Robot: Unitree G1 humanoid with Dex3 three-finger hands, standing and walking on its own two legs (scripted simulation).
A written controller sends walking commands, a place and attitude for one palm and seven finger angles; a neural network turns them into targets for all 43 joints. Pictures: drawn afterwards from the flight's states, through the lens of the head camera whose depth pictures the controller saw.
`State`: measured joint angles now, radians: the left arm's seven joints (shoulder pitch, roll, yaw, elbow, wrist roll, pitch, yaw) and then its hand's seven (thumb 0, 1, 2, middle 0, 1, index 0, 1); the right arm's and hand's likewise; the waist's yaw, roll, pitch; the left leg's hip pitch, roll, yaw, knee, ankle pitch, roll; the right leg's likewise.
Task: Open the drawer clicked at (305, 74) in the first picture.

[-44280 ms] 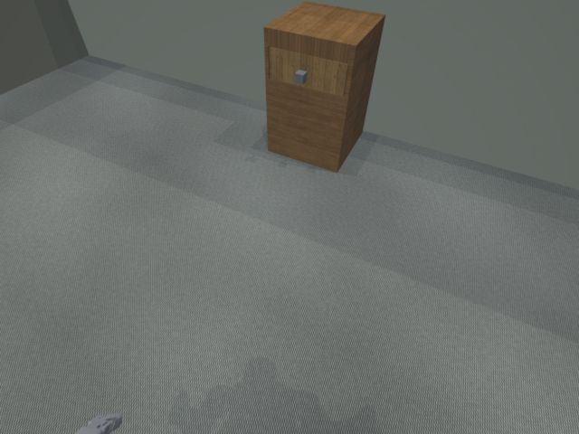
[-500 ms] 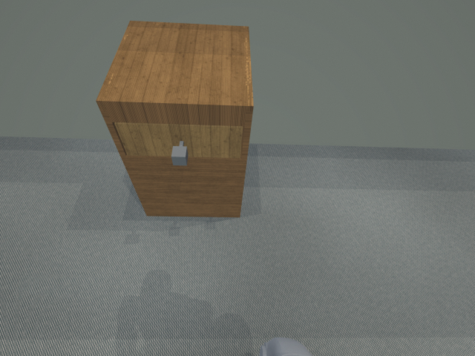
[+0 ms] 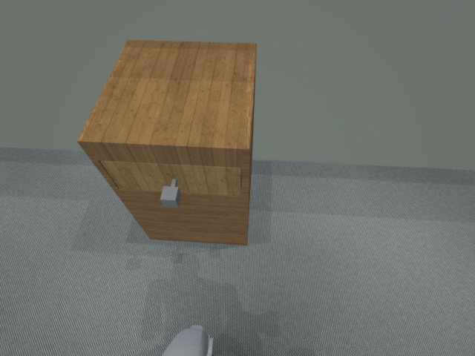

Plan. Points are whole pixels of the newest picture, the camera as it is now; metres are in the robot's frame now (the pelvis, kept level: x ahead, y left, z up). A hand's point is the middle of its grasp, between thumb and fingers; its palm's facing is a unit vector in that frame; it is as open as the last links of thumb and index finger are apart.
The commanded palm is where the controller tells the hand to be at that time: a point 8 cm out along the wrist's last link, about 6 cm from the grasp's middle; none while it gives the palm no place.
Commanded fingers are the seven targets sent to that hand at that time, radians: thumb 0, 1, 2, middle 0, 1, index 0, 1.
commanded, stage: come to a stop and stand still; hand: left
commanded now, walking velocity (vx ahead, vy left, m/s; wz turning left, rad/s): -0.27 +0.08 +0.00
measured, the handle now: (172, 190) +0.53 +0.23 -0.25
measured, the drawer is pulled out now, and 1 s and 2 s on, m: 0.00 0.00 0.00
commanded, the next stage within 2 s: look again from close up in 1.20 s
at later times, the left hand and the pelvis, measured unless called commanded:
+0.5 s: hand (129, 353) +0.13 +0.22 -0.16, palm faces -0.01 -0.95 -0.30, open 7.4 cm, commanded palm none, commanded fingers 0.00 0.90 0.90 -0.20 -0.30 -0.20 -0.30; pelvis +0.04 +0.00 +0.00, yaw -3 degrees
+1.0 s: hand out of the picture +0.10 +0.12 -0.17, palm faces +0.01 -0.98 -0.19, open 7.2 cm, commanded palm none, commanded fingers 0.00 0.90 0.90 -0.20 -0.30 -0.20 -0.30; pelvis +0.04 -0.06 +0.01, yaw -2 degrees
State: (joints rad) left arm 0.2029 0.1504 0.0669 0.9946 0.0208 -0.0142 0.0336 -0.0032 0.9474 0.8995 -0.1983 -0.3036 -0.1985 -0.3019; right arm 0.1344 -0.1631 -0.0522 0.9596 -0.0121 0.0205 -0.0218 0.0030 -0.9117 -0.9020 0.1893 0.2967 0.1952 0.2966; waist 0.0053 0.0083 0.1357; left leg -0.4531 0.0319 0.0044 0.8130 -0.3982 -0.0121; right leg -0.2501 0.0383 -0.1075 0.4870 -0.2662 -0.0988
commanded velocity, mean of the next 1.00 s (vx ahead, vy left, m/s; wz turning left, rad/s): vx -0.08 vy -0.02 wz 0.00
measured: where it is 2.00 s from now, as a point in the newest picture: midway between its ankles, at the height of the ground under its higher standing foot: outside the picture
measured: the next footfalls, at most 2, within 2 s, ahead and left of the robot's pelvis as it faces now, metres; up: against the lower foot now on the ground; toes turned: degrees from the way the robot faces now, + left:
left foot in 0.20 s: +0.08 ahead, +0.11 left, +0.00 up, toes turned -15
right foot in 0.56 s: +0.05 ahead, -0.16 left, +0.00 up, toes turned -3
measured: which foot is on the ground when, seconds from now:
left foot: up 0.00-0.18, down 0.20-1.00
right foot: down 0.00-0.20, up 0.22-0.54, down 0.56-1.00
